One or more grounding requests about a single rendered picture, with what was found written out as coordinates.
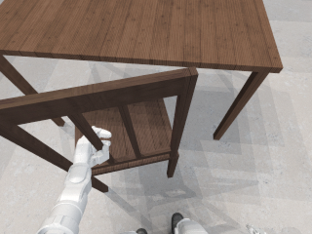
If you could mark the robot left hand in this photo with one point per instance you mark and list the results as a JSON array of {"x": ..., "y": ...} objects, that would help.
[{"x": 86, "y": 153}]

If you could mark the table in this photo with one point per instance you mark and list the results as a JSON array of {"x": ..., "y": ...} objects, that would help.
[{"x": 211, "y": 34}]

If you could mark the robot right hand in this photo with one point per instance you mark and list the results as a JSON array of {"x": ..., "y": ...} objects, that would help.
[{"x": 254, "y": 230}]

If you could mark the robot right foot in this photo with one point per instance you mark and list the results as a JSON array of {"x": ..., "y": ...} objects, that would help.
[{"x": 176, "y": 218}]

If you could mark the robot left forearm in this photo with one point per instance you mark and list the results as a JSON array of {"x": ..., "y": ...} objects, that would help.
[{"x": 69, "y": 208}]

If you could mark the right robot thigh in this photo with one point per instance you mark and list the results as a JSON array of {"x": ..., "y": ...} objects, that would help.
[{"x": 189, "y": 227}]

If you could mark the chair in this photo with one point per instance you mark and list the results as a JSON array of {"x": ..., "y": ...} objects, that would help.
[{"x": 132, "y": 109}]

